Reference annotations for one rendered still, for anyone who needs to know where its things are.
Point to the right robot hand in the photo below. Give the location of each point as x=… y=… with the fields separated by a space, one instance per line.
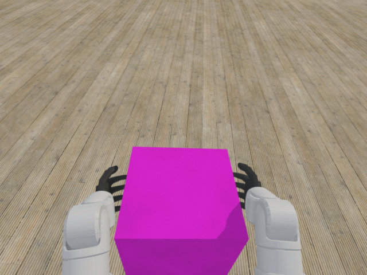
x=250 y=181

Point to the left robot hand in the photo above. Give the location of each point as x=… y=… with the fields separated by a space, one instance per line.
x=105 y=183

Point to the left robot forearm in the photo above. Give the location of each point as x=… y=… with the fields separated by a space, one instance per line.
x=86 y=236

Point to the right robot forearm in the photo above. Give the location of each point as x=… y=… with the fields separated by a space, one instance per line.
x=276 y=233

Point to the carton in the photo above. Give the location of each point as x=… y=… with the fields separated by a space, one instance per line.
x=180 y=213

